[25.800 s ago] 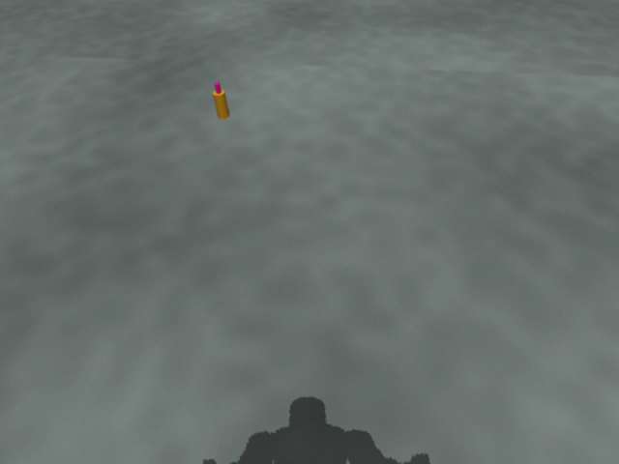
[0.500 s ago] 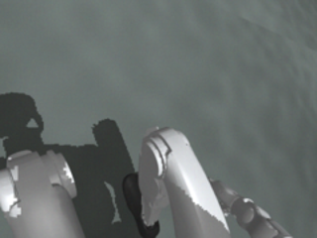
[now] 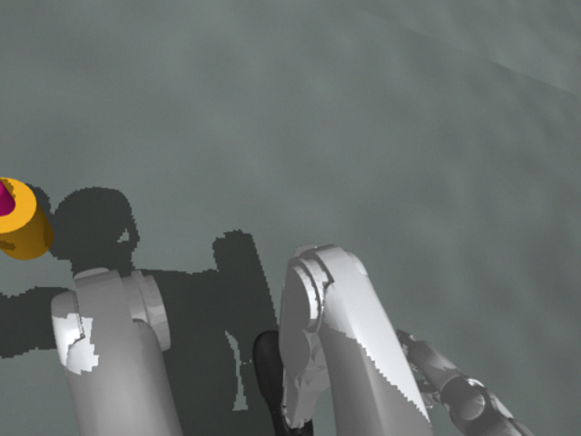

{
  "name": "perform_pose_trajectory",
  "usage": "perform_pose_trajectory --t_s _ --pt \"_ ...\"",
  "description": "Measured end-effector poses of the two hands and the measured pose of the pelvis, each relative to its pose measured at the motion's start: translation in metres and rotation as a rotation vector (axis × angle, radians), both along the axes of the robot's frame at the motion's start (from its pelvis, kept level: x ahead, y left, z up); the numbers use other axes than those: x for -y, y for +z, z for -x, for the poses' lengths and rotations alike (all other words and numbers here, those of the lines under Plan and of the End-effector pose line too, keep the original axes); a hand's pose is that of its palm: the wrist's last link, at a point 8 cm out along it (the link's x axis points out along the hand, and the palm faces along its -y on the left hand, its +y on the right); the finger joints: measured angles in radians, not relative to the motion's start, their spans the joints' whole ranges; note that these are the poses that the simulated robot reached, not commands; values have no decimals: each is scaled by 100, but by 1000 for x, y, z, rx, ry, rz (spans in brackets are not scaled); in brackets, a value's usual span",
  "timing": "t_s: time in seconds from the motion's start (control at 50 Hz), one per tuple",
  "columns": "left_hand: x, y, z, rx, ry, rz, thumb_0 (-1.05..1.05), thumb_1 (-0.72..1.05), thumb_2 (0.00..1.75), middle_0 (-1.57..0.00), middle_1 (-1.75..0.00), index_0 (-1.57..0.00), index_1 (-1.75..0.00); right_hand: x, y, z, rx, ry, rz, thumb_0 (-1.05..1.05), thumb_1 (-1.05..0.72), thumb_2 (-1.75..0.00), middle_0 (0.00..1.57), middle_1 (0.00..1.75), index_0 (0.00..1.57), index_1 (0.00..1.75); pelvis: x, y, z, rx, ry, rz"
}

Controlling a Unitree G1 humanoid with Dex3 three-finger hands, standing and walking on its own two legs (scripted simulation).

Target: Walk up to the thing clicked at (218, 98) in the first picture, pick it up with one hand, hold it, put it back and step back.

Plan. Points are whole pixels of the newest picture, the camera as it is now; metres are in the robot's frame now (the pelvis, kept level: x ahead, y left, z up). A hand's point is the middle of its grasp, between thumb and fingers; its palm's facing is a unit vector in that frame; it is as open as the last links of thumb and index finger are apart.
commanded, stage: rise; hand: left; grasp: from the side
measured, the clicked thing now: (10, 216) +0.41 +0.31 -0.19
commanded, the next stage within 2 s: home in 0.12 s
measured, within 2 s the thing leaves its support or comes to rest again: neither
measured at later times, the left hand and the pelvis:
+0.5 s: hand out of the picture +0.31 +0.42 +0.03, palm faces +0.40 -0.78 -0.49, open 17.3 cm; pelvis +0.01 -0.01 +0.10, yaw +7 degrees
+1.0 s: hand out of the picture +0.23 +0.30 +0.23, palm faces +0.37 -0.84 -0.40, open 17.2 cm; pelvis +0.06 +0.00 +0.33, yaw +14 degrees
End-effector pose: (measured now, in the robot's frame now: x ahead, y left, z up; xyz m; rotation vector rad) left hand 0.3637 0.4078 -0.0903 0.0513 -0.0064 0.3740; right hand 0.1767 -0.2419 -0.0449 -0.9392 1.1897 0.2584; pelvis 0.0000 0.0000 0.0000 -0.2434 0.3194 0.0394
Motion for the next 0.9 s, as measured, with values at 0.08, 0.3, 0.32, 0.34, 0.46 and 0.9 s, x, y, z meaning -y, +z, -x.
perform_pose_trajectory --t_s 0.08,0.3,0.32,0.34,0.46,0.9 --pt "-4 10 14 -38 -7 22 -1 -51 2 -5 -1 -6 0 0 -4 -3 27 -36 -48 0 -88 -89 20 30 21 30 0 3 1 -21 4 -12" --pt "-34 72 55 -363 73 -134 -2 -50 7 -6 -5 -6 -5 -6 2 -4 45 -271 -166 0 -90 -90 20 30 21 30 8 44 -2 -153 47 -62" --pt "-40 84 58 -375 98 -156 -2 -51 7 -7 -5 -6 -5 -6 3 -4 40 -287 -173 0 -90 -90 20 30 21 30 8 49 -3 -166 51 -66" --pt "-47 97 60 -388 126 -179 -2 -51 7 -7 -5 -7 -5 -5 5 -4 37 -303 -179 0 -90 -90 20 30 21 30 9 53 -3 -176 54 -69" --pt "-59 148 84 -529 233 -237 -1 -51 7 -6 -5 -6 -5 -2 16 -6 34 -390 -230 0 -90 -90 20 30 21 30 10 83 -7 -238 68 -93" --pt "52 321 162 -813 242 -71 -1 -48 9 -7 -6 -7 -6 -32 254 -104 396 -358 -377 1 -90 -90 20 30 20 30 8 294 -50 -146 160 -152"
